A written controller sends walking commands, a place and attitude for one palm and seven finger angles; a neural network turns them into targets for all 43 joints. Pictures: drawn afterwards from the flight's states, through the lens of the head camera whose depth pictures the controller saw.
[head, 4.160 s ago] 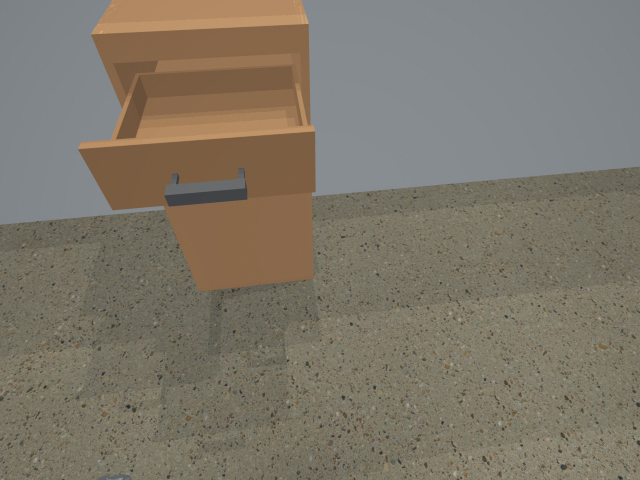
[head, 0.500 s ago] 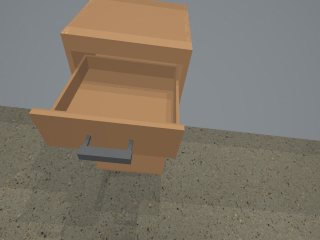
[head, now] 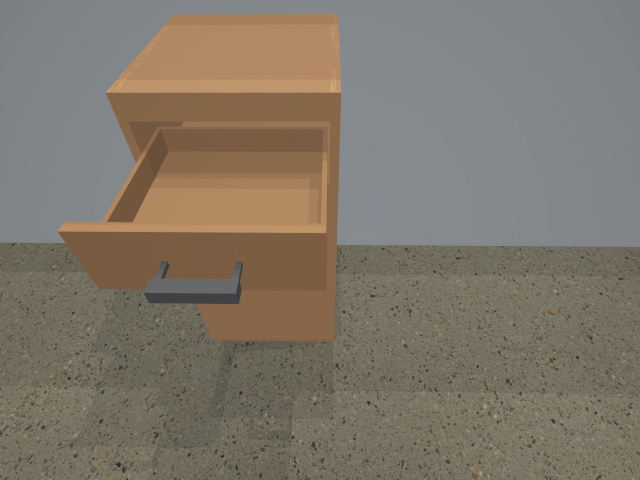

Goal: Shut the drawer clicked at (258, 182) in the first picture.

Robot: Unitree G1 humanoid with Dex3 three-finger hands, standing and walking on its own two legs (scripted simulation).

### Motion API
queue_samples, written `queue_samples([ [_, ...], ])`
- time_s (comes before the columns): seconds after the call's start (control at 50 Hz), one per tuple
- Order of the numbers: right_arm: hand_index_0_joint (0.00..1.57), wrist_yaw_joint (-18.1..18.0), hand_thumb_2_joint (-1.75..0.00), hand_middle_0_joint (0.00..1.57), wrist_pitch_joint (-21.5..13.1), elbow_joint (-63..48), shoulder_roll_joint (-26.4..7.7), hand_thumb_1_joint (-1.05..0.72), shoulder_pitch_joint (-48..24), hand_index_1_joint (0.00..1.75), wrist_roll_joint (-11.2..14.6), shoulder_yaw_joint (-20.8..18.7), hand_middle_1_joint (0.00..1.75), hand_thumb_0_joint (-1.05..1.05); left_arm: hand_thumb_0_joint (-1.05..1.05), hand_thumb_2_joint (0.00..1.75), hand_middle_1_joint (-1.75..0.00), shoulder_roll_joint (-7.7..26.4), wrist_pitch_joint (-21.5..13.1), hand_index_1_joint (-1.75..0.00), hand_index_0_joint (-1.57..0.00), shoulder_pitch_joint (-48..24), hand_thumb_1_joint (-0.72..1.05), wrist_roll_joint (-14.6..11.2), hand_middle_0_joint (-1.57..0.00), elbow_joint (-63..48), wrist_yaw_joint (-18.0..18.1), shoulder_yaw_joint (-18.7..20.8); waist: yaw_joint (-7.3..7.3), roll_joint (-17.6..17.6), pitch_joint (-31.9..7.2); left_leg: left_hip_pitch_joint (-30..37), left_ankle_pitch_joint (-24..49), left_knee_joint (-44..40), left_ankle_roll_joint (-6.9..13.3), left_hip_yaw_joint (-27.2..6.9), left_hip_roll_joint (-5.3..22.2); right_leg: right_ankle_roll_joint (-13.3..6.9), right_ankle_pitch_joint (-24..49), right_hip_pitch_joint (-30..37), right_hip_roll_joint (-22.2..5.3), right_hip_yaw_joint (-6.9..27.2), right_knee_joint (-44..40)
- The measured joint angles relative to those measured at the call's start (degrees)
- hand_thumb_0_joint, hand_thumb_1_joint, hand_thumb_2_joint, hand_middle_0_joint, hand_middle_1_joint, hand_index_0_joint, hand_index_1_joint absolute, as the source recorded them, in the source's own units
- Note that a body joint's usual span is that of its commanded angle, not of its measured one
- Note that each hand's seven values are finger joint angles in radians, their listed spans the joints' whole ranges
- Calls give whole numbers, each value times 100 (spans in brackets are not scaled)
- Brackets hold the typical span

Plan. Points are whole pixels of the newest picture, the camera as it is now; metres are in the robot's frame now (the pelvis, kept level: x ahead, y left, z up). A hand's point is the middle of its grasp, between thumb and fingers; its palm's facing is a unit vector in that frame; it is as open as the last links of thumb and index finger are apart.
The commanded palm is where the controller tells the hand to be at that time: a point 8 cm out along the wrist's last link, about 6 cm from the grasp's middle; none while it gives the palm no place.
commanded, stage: come to a stop and stand still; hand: left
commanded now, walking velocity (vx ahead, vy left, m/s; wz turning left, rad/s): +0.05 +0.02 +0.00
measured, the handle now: (197, 279) +0.39 +0.22 +0.01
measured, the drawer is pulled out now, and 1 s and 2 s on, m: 0.30 0.30 0.30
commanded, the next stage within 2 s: look again from close up in 0.48 s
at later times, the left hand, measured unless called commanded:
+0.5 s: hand out of the picture +0.00 +0.21 -0.19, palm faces +0.02 -0.98 -0.17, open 7.3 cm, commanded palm none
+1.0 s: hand out of the picture +0.01 +0.21 -0.18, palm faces +0.00 -0.97 -0.23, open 7.4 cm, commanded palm none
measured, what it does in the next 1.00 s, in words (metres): steps on the spot: left foot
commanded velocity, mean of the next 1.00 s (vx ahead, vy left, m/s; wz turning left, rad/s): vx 0.00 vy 0.00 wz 0.00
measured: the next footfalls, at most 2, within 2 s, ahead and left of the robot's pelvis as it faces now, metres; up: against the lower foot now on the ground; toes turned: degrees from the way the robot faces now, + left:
left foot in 0.14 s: +0.02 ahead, +0.15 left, +0.00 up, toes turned +6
left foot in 1.84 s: +0.17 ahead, +0.13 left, +0.00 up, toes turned +7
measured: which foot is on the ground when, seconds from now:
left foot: up 0.00-0.12, down 0.14-1.00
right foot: down 0.00-1.00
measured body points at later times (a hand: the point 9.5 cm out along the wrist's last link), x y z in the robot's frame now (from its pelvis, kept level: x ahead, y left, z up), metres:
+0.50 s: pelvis +0.00 +0.04 -0.01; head +0.01 +0.05 +0.44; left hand +0.00 +0.26 -0.17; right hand -0.01 -0.17 -0.17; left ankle -0.02 +0.15 -0.75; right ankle -0.01 -0.10 -0.75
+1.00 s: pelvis +0.00 +0.03 -0.01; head +0.00 +0.02 +0.44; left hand +0.01 +0.26 -0.16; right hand +0.00 -0.18 -0.18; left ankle -0.02 +0.15 -0.75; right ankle -0.01 -0.10 -0.75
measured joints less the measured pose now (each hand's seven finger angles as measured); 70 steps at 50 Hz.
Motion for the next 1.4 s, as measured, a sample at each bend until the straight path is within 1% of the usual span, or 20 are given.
queue_samples([
  [0.04, 20, -24, -90, 19, 8, 64, -30, -92, 116, 30, 5, 26, 30, 0, 1, 90, -30, -32, -50, -30, -20, -43, 90, 13, -20, -23, -1, 11, 33, 25, 66, 215, -224, -323, -8, 9, 51, 18, 2, -23, -17, -57, 3],
  [0.08, 20, -56, -90, 19, 0, 119, -15, -92, 154, 30, 27, 68, 30, 0, 1, 90, -30, -38, -69, -30, -20, -89, 90, 25, -20, -23, -4, 27, 86, 6, 137, 501, -456, -921, 15, 29, 70, 54, -31, -74, -55, -80, 85],
  [0.1, 20, -78, -90, 19, -24, 134, 5, -92, 150, 30, 41, 98, 30, 0, 1, 90, -30, -33, -64, -30, -20, -108, 90, 19, -20, -5, -3, 33, 105, -11, 168, 683, -397, -1337, 29, 37, 71, 83, -66, -111, -73, -81, 165],
  [0.14, 20, -125, -90, 19, -138, 130, 33, -91, 137, 30, 61, 165, 30, 0, 1, 90, -30, -31, -26, -30, -20, -129, 90, -22, -20, 56, 4, 34, 106, 32, 201, 1094, 89, -2236, 75, 14, 124, 159, -204, -232, -39, -104, 443],
  [0.16, 20, -157, -90, 19, -197, 152, 82, -91, 93, 30, 61, 184, 30, 0, 1, 90, -30, -9, 13, -30, -20, -161, 90, -34, -20, 103, 7, 36, 83, 5, 225, 1164, 49, -2357, 111, 13, 118, 196, -304, -312, -53, -101, 638],
  [0.2, 20, -193, -90, 19, -250, 183, 263, -91, -9, 30, 53, 250, 30, 0, 1, 90, -30, 78, 114, -30, -20, -232, 90, -39, -20, 204, 27, 49, 74, -193, 263, 1193, -60, -2255, 179, 100, 24, 129, -510, -366, -140, -20, 869],
  [0.24, 20, -233, -90, 19, -299, 188, 436, -91, -84, 30, 57, 322, 30, 0, 1, 90, -30, 143, 187, -30, -20, -306, 90, -42, -20, 290, 31, 40, 66, -306, 249, 1299, -55, -2347, 220, 201, -30, 70, -680, -419, -147, -13, 1051],
  [0.28, 20, -278, -90, 19, -329, 200, 589, -91, -162, 30, 61, 391, 30, 0, 1, 90, -30, 187, 187, -30, -20, -407, 90, -52, -20, 330, 26, 17, 52, -365, 259, 1381, -4, -2453, 243, 270, -91, 36, -513, -398, -129, -26, 989],
  [0.3, 20, -333, -90, 20, -313, 252, 609, -93, -194, 30, 42, 409, 30, 1, 1, 90, -30, 188, 162, -30, -20, -466, 90, -57, -20, 348, 29, 2, 46, -362, 271, 1401, 1, -2460, 249, 284, -122, 39, -387, -340, -136, -19, 871],
  [0.36, 20, -334, -90, 20, -283, 394, 546, -95, -243, 30, 82, 400, 30, 2, 1, 90, -30, 97, 75, -30, -20, -597, 91, -66, -20, 382, 36, -59, 31, -156, 270, 1478, 1, -2515, 251, 267, -68, 138, -296, -173, -75, -47, 621],
  [0.4, 20, -317, -90, 20, -287, 434, 530, -96, -256, 30, 93, 398, 30, 3, 1, 90, -30, 66, 36, -30, -20, -645, 91, -71, -20, 374, 44, -86, -2, -109, 256, 1526, 39, -2608, 251, 279, -54, 158, -234, -109, -52, -42, 480],
  [0.5, 20, -285, -90, 20, -335, 465, 546, -94, -234, 30, 105, 414, 30, 2, 1, 90, -30, 103, 47, -30, -20, -733, 92, -74, -20, 406, 75, -106, -79, -116, 253, 1608, 115, -2776, 244, 304, -32, 153, -126, -19, -14, -27, 268],
  [0.58, 20, -276, -90, 20, -351, 486, 579, -93, -195, 30, 106, 427, 30, 1, 1, 90, -30, 132, 40, -30, -20, -749, 92, -84, -20, 404, 74, -102, -95, -136, 258, 1635, 147, -2845, 235, 304, -22, 146, -86, 17, 3, -32, 181],
  [0.62, 20, -225, -90, 20, -338, 355, 531, -93, -172, 30, 109, 455, 30, 1, 1, 90, -30, 119, -40, -30, -20, -745, 92, -65, -20, 361, 146, -166, -120, -72, 271, 1406, 46, -2559, 231, 266, 35, 140, -102, -110, 37, -67, 276],
  [0.68, 20, -176, -90, 20, -395, 100, 439, -92, -88, 30, 77, 466, 30, 1, 1, 90, -30, 121, -85, -30, -20, -713, 91, -67, -20, 257, 130, -231, -161, 2, 319, 1202, -129, -2209, 255, 234, 25, 137, -272, -303, -2, -83, 627],
  [0.76, 20, -182, -90, 20, -397, -51, 349, -92, -25, 30, 79, 500, 30, 1, 1, 90, -30, 126, -53, -30, -20, -665, 91, -87, -20, 196, 86, -256, -159, 113, 305, 1214, -236, -2041, 283, 230, -18, 156, -432, -326, -61, -73, 880],
  [0.9, 20, -178, -90, 20, -346, -40, 274, -92, -107, 30, 77, 544, 30, 1, 1, 90, -30, 162, 2, -30, -20, -658, 91, -109, -20, 129, 63, -257, -129, 152, 295, 1395, -171, -2184, 262, 279, -52, 140, -462, -255, -86, -21, 931],
  [1.22, 20, -172, -90, 20, -348, 194, 310, -91, -263, 30, 88, 554, 30, 0, 1, 90, -30, 96, -30, -30, -20, -665, 91, -110, -20, 185, 40, -245, -99, 69, 414, 1520, 88, -2587, 96, 267, 74, -22, -312, -211, 68, -52, 689],
  [1.3, 20, -149, -90, 20, -305, 220, 344, -91, -196, 30, 61, 538, 30, 0, 1, 90, -30, 95, -10, -30, -20, -614, 91, -79, -20, 185, 11, -208, -111, 38, 377, 1449, -4, -2422, 65, 192, 105, -65, -431, -238, 81, -124, 832],
  [1.4, 20, -114, -90, 20, -243, 209, 386, -91, -36, 30, 30, 492, 30, 0, 1, 90, -30, 102, -1, -30, -20, -469, 90, -62, -20, 131, -29, -126, -115, 9, 317, 1244, -315, -1964, 92, 31, 149, -106, -700, -292, 93, -272, 1102],
])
